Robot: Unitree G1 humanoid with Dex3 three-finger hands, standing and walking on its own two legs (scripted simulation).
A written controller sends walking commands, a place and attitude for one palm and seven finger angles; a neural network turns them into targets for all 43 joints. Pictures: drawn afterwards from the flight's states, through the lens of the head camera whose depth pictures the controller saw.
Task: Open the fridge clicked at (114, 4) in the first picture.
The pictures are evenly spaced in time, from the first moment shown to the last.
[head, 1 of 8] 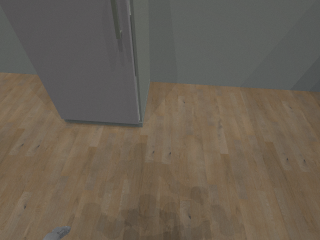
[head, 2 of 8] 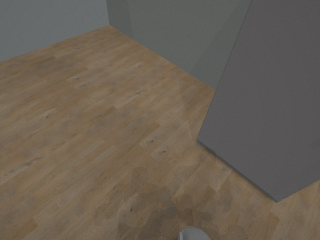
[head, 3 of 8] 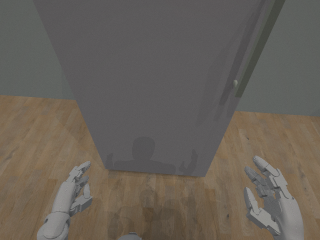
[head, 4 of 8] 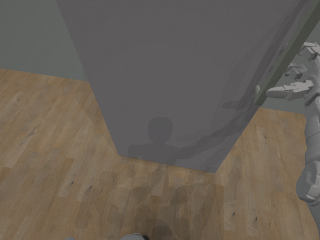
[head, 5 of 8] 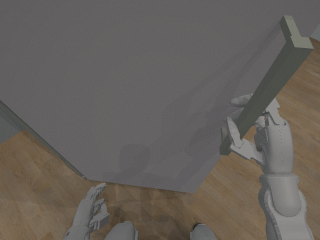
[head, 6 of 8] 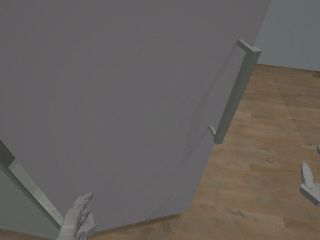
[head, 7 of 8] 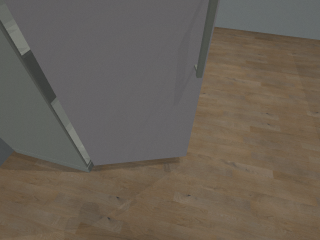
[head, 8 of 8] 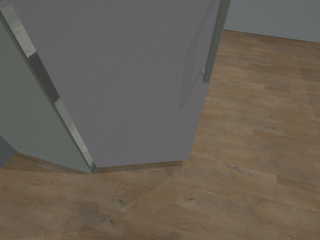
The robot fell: no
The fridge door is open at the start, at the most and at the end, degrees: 0 73 68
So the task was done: yes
